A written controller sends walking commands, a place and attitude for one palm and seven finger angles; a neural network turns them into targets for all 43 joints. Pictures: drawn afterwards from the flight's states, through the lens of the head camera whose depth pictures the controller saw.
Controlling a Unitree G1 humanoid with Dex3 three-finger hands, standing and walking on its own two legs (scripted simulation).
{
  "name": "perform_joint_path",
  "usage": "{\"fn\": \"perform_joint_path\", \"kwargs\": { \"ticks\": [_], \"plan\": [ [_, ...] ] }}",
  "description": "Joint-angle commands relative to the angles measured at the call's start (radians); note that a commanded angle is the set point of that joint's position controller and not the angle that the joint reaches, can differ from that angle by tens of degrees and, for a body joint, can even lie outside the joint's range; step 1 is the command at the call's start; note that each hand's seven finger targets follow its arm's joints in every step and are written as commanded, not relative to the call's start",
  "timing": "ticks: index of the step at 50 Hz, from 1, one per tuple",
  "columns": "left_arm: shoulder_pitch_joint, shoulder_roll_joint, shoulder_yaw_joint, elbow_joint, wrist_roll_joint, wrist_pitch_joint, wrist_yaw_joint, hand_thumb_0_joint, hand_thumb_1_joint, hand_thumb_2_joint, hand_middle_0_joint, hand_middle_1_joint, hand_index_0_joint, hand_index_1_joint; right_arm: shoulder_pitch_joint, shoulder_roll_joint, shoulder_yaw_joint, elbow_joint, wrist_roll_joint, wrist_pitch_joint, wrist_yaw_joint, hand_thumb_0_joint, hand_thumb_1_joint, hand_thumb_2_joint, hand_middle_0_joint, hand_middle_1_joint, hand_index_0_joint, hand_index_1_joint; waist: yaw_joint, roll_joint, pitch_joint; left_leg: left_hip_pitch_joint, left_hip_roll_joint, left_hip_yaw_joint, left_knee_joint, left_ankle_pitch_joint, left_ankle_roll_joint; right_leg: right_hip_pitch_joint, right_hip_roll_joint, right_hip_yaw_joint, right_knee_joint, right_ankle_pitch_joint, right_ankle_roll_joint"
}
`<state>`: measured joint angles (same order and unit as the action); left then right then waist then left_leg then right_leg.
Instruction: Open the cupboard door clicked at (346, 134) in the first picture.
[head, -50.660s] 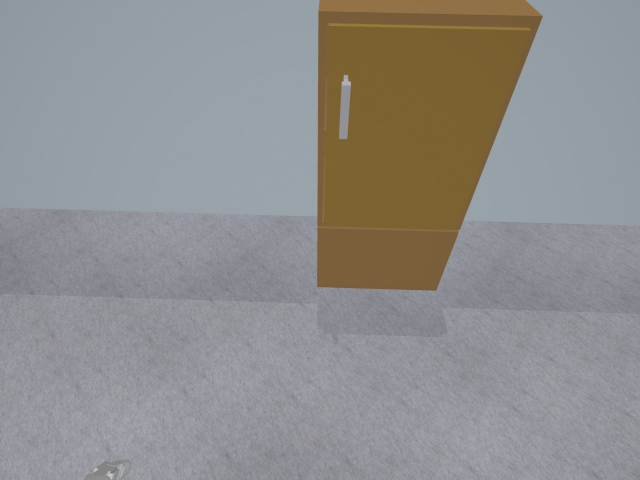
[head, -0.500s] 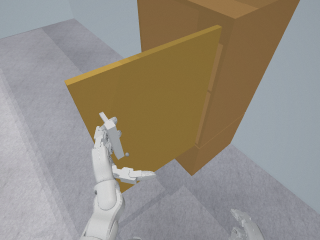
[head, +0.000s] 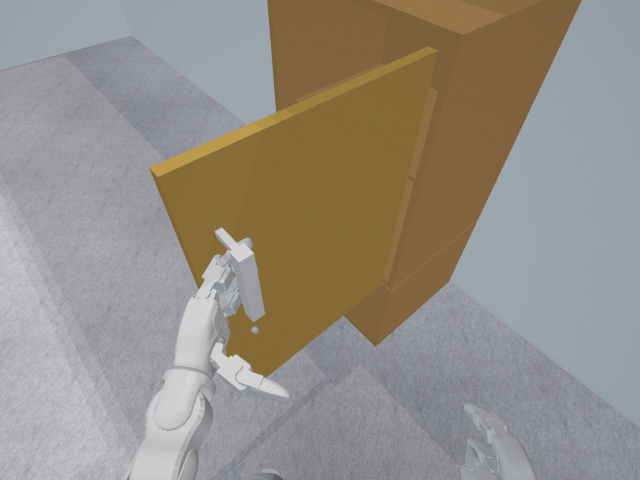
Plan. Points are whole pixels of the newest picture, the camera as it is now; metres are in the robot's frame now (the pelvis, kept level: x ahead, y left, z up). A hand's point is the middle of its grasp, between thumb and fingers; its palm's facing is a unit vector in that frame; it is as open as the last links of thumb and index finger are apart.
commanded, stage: slide the hand sideways off the handle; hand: left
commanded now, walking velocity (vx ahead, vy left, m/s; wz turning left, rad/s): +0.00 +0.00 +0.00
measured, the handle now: (240, 276) +0.35 +0.12 +0.07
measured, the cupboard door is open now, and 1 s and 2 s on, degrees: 90 90 90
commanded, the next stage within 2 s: draw the hand back to the body in 0.76 s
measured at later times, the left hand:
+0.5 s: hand (205, 369) +0.23 +0.14 +0.06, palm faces -0.02 -1.00 -0.03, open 16.2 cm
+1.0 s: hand (171, 375) +0.22 +0.17 +0.07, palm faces -0.05 -1.00 -0.04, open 16.3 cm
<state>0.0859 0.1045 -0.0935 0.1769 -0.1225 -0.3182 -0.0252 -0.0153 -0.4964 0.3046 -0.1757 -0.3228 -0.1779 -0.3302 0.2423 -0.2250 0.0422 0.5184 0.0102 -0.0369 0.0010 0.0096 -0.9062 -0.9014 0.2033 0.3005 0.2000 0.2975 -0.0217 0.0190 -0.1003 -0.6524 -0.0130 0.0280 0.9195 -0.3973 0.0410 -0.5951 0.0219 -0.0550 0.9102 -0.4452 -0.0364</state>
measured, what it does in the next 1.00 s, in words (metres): stands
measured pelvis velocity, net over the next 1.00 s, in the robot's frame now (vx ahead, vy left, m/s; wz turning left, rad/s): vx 0.02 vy -0.01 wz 0.02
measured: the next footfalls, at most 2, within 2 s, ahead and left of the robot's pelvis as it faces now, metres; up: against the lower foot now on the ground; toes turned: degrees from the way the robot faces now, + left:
none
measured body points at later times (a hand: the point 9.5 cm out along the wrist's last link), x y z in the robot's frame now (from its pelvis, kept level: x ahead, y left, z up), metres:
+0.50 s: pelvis +0.02 -0.01 -0.01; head +0.05 -0.02 +0.44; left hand +0.23 +0.19 +0.06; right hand +0.20 -0.23 -0.08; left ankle +0.04 +0.09 -0.69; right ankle +0.01 -0.10 -0.69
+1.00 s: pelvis +0.02 -0.01 -0.01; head +0.05 -0.01 +0.44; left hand +0.22 +0.23 +0.07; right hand +0.20 -0.24 -0.08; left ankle +0.04 +0.09 -0.69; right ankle +0.01 -0.10 -0.69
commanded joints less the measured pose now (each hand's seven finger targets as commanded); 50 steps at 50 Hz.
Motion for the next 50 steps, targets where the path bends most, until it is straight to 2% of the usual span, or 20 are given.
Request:
{"fn": "perform_joint_path", "kwargs": {
  "ticks": [1, 4, 7, 8, 12, 18, 19, 21, 25, 27, 28, 31, 32, 35, 38, 42, 43, 45, 48, 50],
  "plan": [
    [-0.084, 0.095, 0.084, -0.279, 0.007, -0.084, 0.017, 0.0, -0.5, 0.3, -0.15, -0.3, -0.15, -0.3, -0.088, -0.11, -0.055, -0.181, 0.002, -0.043, 0.001, 0.0, -0.9, -0.9, 0.2, 0.3, 0.2, 0.3, 0.033, 0.013, -0.177, 0.148, 0.007, -0.067, -0.155, 0.076, -0.021, 0.031, 0.002, 0.021, -0.146, 0.122, -0.006],
    [-0.092, 0.094, 0.075, -0.321, -0.007, -0.081, 0.001, 0.0, -0.5, 0.3, -0.15, -0.3, -0.15, -0.3, -0.093, -0.112, -0.053, -0.185, 0.004, -0.044, -0.005, 0.0, -0.9, -0.9, 0.2, 0.3, 0.2, 0.3, 0.013, 0.015, -0.159, 0.14, 0.009, -0.07, -0.146, 0.05, -0.017, 0.012, 0.005, 0.026, -0.154, 0.101, -0.001],
    [-0.032, 0.108, 0.093, -0.356, -0.032, -0.085, -0.022, 0.0, -0.5, 0.3, -0.15, -0.3, -0.15, -0.3, -0.084, -0.117, -0.056, -0.19, 0.007, -0.056, -0.013, 0.0, -0.9, -0.9, 0.2, 0.3, 0.2, 0.3, 0.01, -0.031, -0.17, 0.135, 0.01, -0.073, -0.137, 0.071, -0.014, 0.031, 0.01, 0.028, -0.155, 0.124, 0.001],
    [0.003, 0.112, 0.105, -0.362, -0.041, -0.086, -0.03, 0.0, -0.5, 0.3, -0.15, -0.3, -0.15, -0.3, -0.085, -0.114, -0.057, -0.191, 0.008, -0.06, -0.016, 0.0, -0.9, -0.9, 0.2, 0.3, 0.2, 0.3, 0.02, -0.026, -0.175, 0.133, 0.008, -0.067, -0.134, 0.081, -0.015, 0.041, 0.008, 0.03, -0.154, 0.138, 0.002],
    [0.041, 0.125, 0.116, -0.392, -0.057, -0.082, -0.06, 0.0, -0.5, 0.3, -0.15, -0.3, -0.15, -0.3, -0.074, -0.119, -0.056, -0.186, 0.01, -0.073, -0.024, 0.0, -0.9, -0.9, 0.2, 0.3, 0.2, 0.3, 0.011, -0.017, -0.167, 0.125, 0.006, -0.072, -0.119, 0.109, -0.015, 0.032, 0.01, 0.025, -0.139, 0.172, 0.003],
    [0.212, 0.161, 0.166, -0.456, -0.08, -0.076, -0.101, 0.0, -0.5, 0.3, -0.15, -0.3, -0.15, -0.3, -0.063, -0.116, -0.062, -0.204, 0.012, -0.083, -0.027, 0.0, -0.9, -0.9, 0.2, 0.3, 0.2, 0.3, 0.032, -0.007, -0.195, 0.12, 0.0, -0.06, -0.097, 0.177, -0.017, 0.063, 0.007, 0.03, -0.119, 0.265, 0.007],
    [0.221, 0.158, 0.159, -0.464, -0.08, -0.076, -0.108, 0.0, -0.5, 0.3, -0.15, -0.3, -0.15, -0.3, -0.056, -0.115, -0.062, -0.206, 0.012, -0.083, -0.028, 0.0, -0.9, -0.9, 0.2, 0.3, 0.2, 0.3, 0.023, -0.019, -0.186, 0.117, 0.0, -0.059, -0.092, 0.182, -0.016, 0.061, 0.006, 0.03, -0.117, 0.278, 0.009],
    [0.265, 0.169, 0.172, -0.486, -0.087, -0.077, -0.122, 0.0, -0.5, 0.3, -0.15, -0.3, -0.15, -0.3, -0.053, -0.116, -0.063, -0.212, 0.012, -0.086, -0.029, 0.0, -0.9, -0.9, 0.2, 0.3, 0.2, 0.3, 0.025, -0.004, -0.183, 0.108, -0.002, -0.058, -0.082, 0.187, -0.017, 0.057, 0.006, 0.033, -0.11, 0.288, 0.01],
    [0.272, 0.189, 0.195, -0.505, -0.106, -0.084, -0.152, 0.0, -0.5, 0.3, -0.15, -0.3, -0.15, -0.3, -0.052, -0.122, -0.063, -0.213, 0.013, -0.092, -0.037, 0.0, -0.9, -0.9, 0.2, 0.3, 0.2, 0.3, 0.01, -0.002, -0.143, 0.069, -0.004, -0.062, -0.061, 0.152, -0.016, 0.026, 0.004, 0.044, -0.115, 0.251, 0.014],
    [0.268, 0.195, 0.2, -0.52, -0.12, -0.091, -0.17, 0.0, -0.5, 0.3, -0.15, -0.3, -0.15, -0.3, -0.047, -0.124, -0.065, -0.213, 0.011, -0.101, -0.043, 0.0, -0.9, -0.9, 0.2, 0.3, 0.2, 0.3, 0.001, -0.024, -0.152, 0.057, -0.003, -0.066, -0.044, 0.148, -0.013, 0.024, 0.003, 0.056, -0.115, 0.248, 0.018],
    [0.294, 0.206, 0.225, -0.508, -0.13, -0.094, -0.18, 0.0, -0.5, 0.3, -0.15, -0.3, -0.15, -0.3, -0.046, -0.124, -0.067, -0.211, 0.013, -0.103, -0.046, 0.0, -0.9, -0.9, 0.2, 0.3, 0.2, 0.3, 0.009, -0.026, -0.158, 0.048, -0.004, -0.065, -0.039, 0.143, -0.016, 0.031, 0.0, 0.062, -0.118, 0.246, 0.021],
    [0.273, 0.221, 0.237, -0.519, -0.148, -0.095, -0.207, 0.0, -0.5, 0.3, -0.15, -0.3, -0.15, -0.3, -0.043, -0.128, -0.063, -0.208, 0.015, -0.111, -0.054, 0.0, -0.9, -0.9, 0.2, 0.3, 0.2, 0.3, 0.003, -0.006, -0.164, 0.039, -0.006, -0.067, -0.027, 0.133, -0.015, 0.021, -0.001, 0.067, -0.117, 0.224, 0.021],
    [0.276, 0.25, 0.271, -0.513, -0.156, -0.094, -0.213, 0.0, -0.5, 0.3, -0.15, -0.3, -0.15, -0.3, -0.044, -0.13, -0.065, -0.204, 0.014, -0.112, -0.058, 0.0, -0.9, -0.9, 0.2, 0.3, 0.2, 0.3, 0.008, -0.015, -0.176, 0.026, -0.005, -0.068, -0.017, 0.138, -0.016, 0.038, -0.005, 0.084, -0.119, 0.232, 0.023],
    [0.317, 0.273, 0.318, -0.501, -0.174, -0.084, -0.234, 0.0, -0.5, 0.3, -0.15, -0.3, -0.15, -0.3, -0.047, -0.125, -0.067, -0.2, 0.019, -0.115, -0.064, 0.0, -0.9, -0.9, 0.2, 0.3, 0.2, 0.3, 0.022, 0.009, -0.198, 0.026, -0.006, -0.064, -0.013, 0.156, -0.02, 0.062, -0.013, 0.095, -0.118, 0.277, 0.03],
    [0.354, 0.25, 0.312, -0.492, -0.197, -0.066, -0.258, 0.0, -0.5, 0.3, -0.15, -0.3, -0.15, -0.3, -0.052, -0.122, -0.064, -0.205, 0.022, -0.117, -0.065, 0.0, -0.9, -0.9, 0.2, 0.3, 0.2, 0.3, 0.022, 0.005, -0.19, 0.021, -0.007, -0.066, -0.014, 0.173, -0.02, 0.077, -0.017, 0.095, -0.121, 0.316, 0.038],
    [0.293, 0.244, 0.284, -0.497, -0.203, -0.061, -0.272, 0.0, -0.5, 0.3, -0.15, -0.3, -0.15, -0.3, -0.051, -0.133, -0.063, -0.203, 0.022, -0.131, -0.069, 0.0, -0.9, -0.9, 0.2, 0.3, 0.2, 0.3, 0.001, -0.004, -0.149, 0.018, -0.002, -0.077, -0.013, 0.15, -0.016, 0.024, -0.007, 0.08, -0.123, 0.251, 0.033],
    [0.285, 0.24, 0.275, -0.5, -0.201, -0.063, -0.274, 0.0, -0.5, 0.3, -0.15, -0.3, -0.15, -0.3, -0.047, -0.135, -0.063, -0.203, 0.021, -0.136, -0.07, 0.0, -0.9, -0.9, 0.2, 0.3, 0.2, 0.3, 0.0, -0.002, -0.165, 0.025, -0.002, -0.078, -0.014, 0.148, -0.016, 0.018, -0.007, 0.076, -0.119, 0.243, 0.032],
    [0.305, 0.267, 0.298, -0.561, -0.204, -0.066, -0.266, 0.0, -0.5, 0.3, -0.15, -0.3, -0.15, -0.3, -0.042, -0.13, -0.064, -0.21, 0.024, -0.146, -0.07, 0.0, -0.9, -0.9, 0.2, 0.3, 0.2, 0.3, 0.016, 0.042, -0.21, 0.071, -0.002, -0.078, -0.029, 0.177, -0.015, 0.043, -0.005, 0.071, -0.118, 0.268, 0.027],
    [0.351, 0.32, 0.366, -0.594, -0.204, -0.05, -0.244, 0.0, -0.5, 0.3, -0.15, -0.3, -0.15, -0.3, -0.049, -0.122, -0.065, -0.214, 0.028, -0.147, -0.07, 0.0, -0.9, -0.9, 0.2, 0.3, 0.2, 0.3, 0.041, 0.024, -0.235, 0.091, -0.001, -0.079, -0.06, 0.199, -0.016, 0.091, 0.001, 0.059, -0.124, 0.282, 0.022],
    [0.373, 0.308, 0.369, -0.587, -0.203, -0.027, -0.234, 0.0, -0.5, 0.3, -0.15, -0.3, -0.15, -0.3, -0.054, -0.115, -0.061, -0.214, 0.032, -0.142, -0.07, 0.0, -0.9, -0.9, 0.2, 0.3, 0.2, 0.3, 0.041, 0.037, -0.191, 0.096, 0.0, -0.076, -0.079, 0.191, -0.017, 0.086, 0.005, 0.045, -0.135, 0.267, 0.02]
  ]
}}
